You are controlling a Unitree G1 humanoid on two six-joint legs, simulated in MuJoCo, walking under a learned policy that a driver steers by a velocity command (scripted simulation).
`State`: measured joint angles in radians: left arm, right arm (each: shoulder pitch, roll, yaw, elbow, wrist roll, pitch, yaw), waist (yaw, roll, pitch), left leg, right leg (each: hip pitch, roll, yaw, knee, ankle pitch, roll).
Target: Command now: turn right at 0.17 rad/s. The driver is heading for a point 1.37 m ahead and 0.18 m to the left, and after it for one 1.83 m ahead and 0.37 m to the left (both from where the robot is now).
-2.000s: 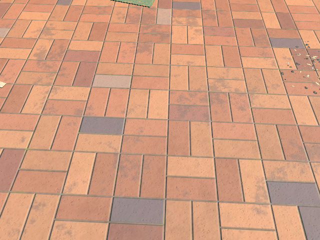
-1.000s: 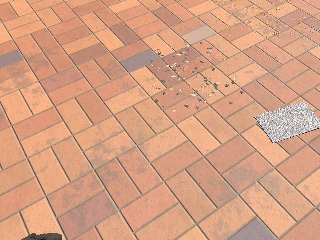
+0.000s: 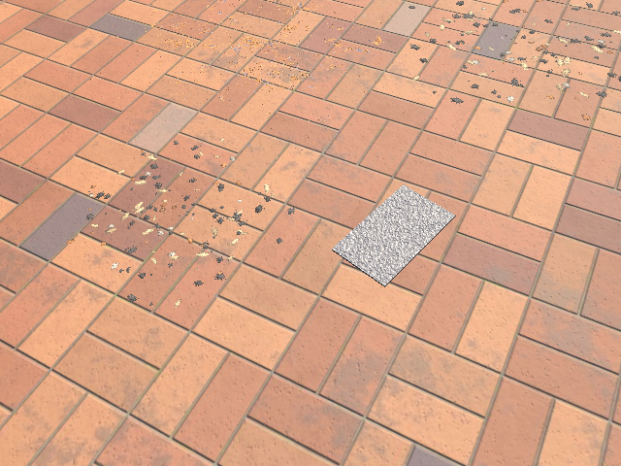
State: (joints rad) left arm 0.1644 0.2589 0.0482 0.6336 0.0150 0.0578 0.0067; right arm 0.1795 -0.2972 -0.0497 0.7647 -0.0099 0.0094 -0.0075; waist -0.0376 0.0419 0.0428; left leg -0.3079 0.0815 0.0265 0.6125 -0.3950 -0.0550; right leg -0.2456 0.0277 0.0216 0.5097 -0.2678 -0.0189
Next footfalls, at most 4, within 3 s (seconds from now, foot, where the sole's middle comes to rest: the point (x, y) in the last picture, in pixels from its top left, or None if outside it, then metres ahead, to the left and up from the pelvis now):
0.18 left None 0.04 0.14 -0.77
0.96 right None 0.37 -0.12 -0.77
1.50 left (276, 376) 0.68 0.12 -0.77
2.04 right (368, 266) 0.98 -0.12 -0.77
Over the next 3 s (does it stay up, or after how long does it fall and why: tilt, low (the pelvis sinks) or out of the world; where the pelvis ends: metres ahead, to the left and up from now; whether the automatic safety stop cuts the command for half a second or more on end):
stays up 1.34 0.06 0.00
